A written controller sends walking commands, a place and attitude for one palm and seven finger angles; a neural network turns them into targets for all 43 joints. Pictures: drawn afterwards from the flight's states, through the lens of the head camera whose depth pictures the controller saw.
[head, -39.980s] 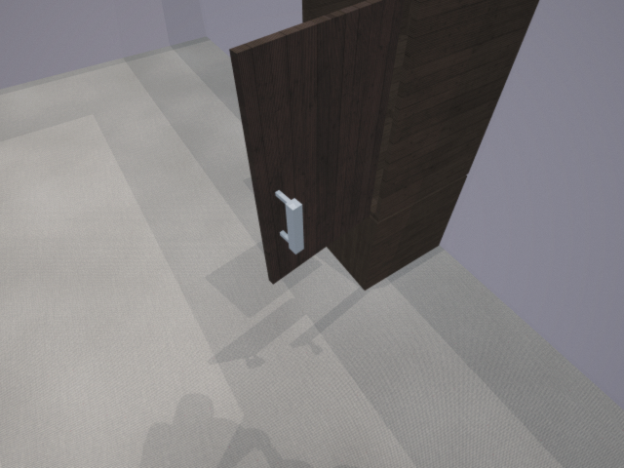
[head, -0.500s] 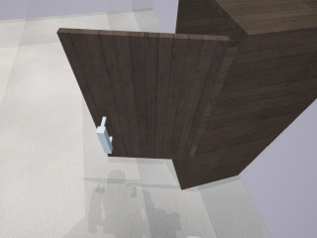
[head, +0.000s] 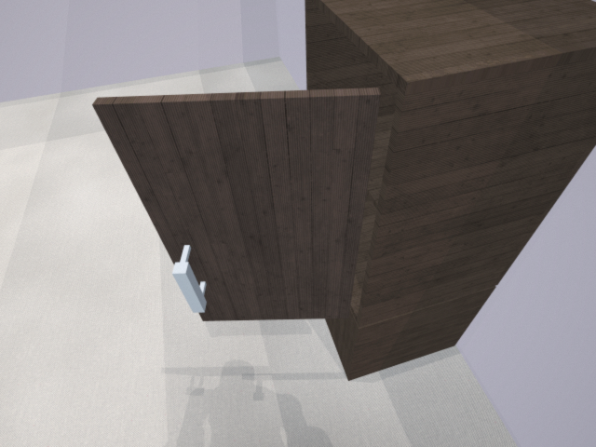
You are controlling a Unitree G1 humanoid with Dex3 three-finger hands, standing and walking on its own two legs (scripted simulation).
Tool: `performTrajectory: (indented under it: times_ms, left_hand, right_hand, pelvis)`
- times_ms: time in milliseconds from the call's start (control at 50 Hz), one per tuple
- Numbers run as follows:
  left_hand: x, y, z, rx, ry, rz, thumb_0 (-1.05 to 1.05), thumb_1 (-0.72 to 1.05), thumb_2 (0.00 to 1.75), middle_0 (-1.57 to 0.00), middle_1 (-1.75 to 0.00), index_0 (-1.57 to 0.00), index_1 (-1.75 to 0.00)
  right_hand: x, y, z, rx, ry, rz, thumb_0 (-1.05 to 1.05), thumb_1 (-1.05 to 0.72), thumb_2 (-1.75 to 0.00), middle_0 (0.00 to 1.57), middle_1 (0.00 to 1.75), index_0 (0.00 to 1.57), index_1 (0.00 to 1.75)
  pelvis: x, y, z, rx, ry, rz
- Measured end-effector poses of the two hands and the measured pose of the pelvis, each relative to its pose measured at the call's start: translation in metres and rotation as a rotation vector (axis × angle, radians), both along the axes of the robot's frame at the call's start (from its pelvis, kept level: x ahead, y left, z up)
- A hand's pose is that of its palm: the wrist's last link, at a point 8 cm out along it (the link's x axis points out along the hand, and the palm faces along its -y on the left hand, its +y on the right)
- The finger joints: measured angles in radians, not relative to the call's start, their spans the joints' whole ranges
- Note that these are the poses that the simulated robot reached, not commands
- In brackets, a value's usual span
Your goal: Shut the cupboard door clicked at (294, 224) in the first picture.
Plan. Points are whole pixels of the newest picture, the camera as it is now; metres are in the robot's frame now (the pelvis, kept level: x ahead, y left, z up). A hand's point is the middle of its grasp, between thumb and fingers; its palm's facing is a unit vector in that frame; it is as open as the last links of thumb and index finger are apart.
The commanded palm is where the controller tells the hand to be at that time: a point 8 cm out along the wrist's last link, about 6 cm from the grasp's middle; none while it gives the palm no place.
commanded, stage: look again from close up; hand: left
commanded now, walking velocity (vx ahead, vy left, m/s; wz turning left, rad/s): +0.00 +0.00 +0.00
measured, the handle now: (193, 279) +0.43 +0.24 -0.11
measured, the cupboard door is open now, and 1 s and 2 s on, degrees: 74 74 74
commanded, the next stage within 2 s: shuffle to correct the standing spot in 0.56 s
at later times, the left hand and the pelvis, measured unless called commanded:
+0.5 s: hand out of the picture +0.04 +0.17 -0.17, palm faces +0.03 -0.98 -0.21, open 7.4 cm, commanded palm none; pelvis +0.03 -0.01 +0.00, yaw +0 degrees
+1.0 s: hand out of the picture +0.05 +0.20 -0.17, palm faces +0.02 -0.96 -0.27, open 7.4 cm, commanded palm none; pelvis +0.00 +0.00 -0.01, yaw +0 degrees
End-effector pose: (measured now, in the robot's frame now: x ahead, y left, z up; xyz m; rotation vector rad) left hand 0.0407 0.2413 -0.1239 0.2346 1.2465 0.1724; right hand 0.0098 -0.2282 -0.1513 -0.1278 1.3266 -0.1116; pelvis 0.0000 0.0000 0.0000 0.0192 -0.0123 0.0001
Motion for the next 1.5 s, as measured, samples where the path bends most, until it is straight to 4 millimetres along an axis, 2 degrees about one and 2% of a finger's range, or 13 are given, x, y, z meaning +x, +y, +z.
performTrajectory:
  times_ms: [100, 200, 340, 520, 700, 800, 920, 1080, 1200, 1340, 1420, 1500]
  left_hand:
    - [-0.010, -0.004, -0.004, -0.010, 0.060, 0.014, 0.00, 0.90, 0.90, -0.20, -0.30, -0.20, -0.30]
    - [-0.014, -0.012, -0.009, -0.029, 0.097, 0.028, 0.00, 0.90, 0.90, -0.20, -0.30, -0.20, -0.30]
    - [-0.010, -0.022, -0.015, -0.056, 0.107, 0.041, 0.00, 0.90, 0.90, -0.20, -0.30, -0.20, -0.30]
    - [-0.004, -0.021, -0.017, -0.060, 0.101, 0.054, 0.01, 0.91, 0.90, -0.20, -0.30, -0.20, -0.30]
    - [0.000, -0.017, -0.016, -0.058, 0.102, 0.060, 0.00, 0.90, 0.90, -0.20, -0.30, -0.20, -0.30]
    - [0.002, -0.013, -0.015, -0.042, 0.099, 0.063, 0.00, 0.90, 0.90, -0.20, -0.30, -0.20, -0.30]
    - [0.002, -0.004, -0.014, -0.010, 0.080, 0.054, 0.00, 0.90, 0.90, -0.20, -0.30, -0.20, -0.30]
    - [-0.002, 0.003, -0.012, -0.008, 0.036, 0.026, 0.00, 0.90, 0.90, -0.20, -0.30, -0.20, -0.30]
    - [-0.007, -0.001, -0.013, -0.040, 0.021, 0.032, 0.00, 0.90, 0.90, -0.20, -0.30, -0.20, -0.30]
    - [-0.027, -0.012, -0.022, -0.079, 0.106, 0.044, 0.00, 0.90, 0.90, -0.20, -0.30, -0.20, -0.30]
    - [-0.034, -0.015, -0.021, -0.074, 0.147, 0.039, 0.00, 0.90, 0.90, -0.20, -0.30, -0.20, -0.30]
    - [-0.032, -0.012, -0.021, -0.068, 0.163, 0.051, 0.00, 0.90, 0.90, -0.20, -0.30, -0.20, -0.30]
  right_hand:
    - [-0.021, 0.000, 0.000, 0.003, 0.094, -0.009, 0.00, -0.91, -0.90, 0.20, 0.30, 0.20, 0.30]
    - [-0.024, 0.002, 0.001, 0.002, 0.133, -0.011, 0.00, -0.91, -0.90, 0.20, 0.30, 0.20, 0.30]
    - [0.001, 0.003, 0.002, -0.005, 0.101, -0.004, 0.00, -0.91, -0.90, 0.20, 0.30, 0.20, 0.30]
    - [0.036, -0.001, 0.005, -0.029, 0.034, 0.012, 0.01, -0.92, -0.90, 0.20, 0.30, 0.20, 0.30]
    - [0.048, -0.002, 0.007, -0.039, 0.021, 0.023, 0.00, -0.92, -0.90, 0.20, 0.30, 0.20, 0.30]
    - [0.048, -0.002, 0.006, -0.041, 0.025, 0.018, 0.00, -0.91, -0.90, 0.20, 0.30, 0.20, 0.30]
    - [0.044, -0.004, 0.001, -0.040, 0.010, 0.003, 0.00, -0.91, -0.90, 0.20, 0.30, 0.20, 0.30]
    - [0.025, -0.002, 0.002, -0.030, -0.023, -0.005, 0.00, -0.91, -0.90, 0.20, 0.30, 0.20, 0.30]
    - [0.001, 0.004, 0.006, -0.024, 0.027, 0.005, 0.00, -0.91, -0.90, 0.20, 0.30, 0.20, 0.30]
    - [-0.021, 0.014, 0.005, -0.013, 0.115, -0.013, 0.00, -0.91, -0.90, 0.20, 0.30, 0.20, 0.30]
    - [-0.013, 0.017, 0.001, -0.002, 0.120, -0.030, 0.00, -0.91, -0.90, 0.20, 0.30, 0.20, 0.30]
    - [0.013, 0.020, -0.001, -0.004, 0.077, -0.029, 0.00, -0.91, -0.90, 0.20, 0.30, 0.20, 0.30]
  pelvis:
    - [0.007, -0.003, 0.001, 0.000, 0.006, 0.002]
    - [0.014, -0.005, 0.001, -0.002, 0.005, 0.006]
    - [0.023, -0.007, 0.001, -0.004, 0.001, 0.007]
    - [0.031, -0.006, 0.001, -0.006, -0.002, 0.007]
    - [0.035, -0.005, 0.002, -0.006, 0.000, 0.009]
    - [0.031, -0.005, 0.002, 0.000, 0.006, 0.004]
    - [0.014, -0.004, -0.003, 0.006, 0.004, -0.007]
    - [-0.004, 0.000, -0.003, 0.005, -0.011, -0.005]
    - [-0.001, 0.002, 0.000, -0.004, -0.005, 0.002]
    - [0.011, 0.003, -0.002, 0.000, -0.003, 0.004]
    - [0.019, 0.005, -0.004, -0.015, 0.019, 0.008]
    - [0.030, 0.008, -0.005, -0.022, 0.031, 0.011]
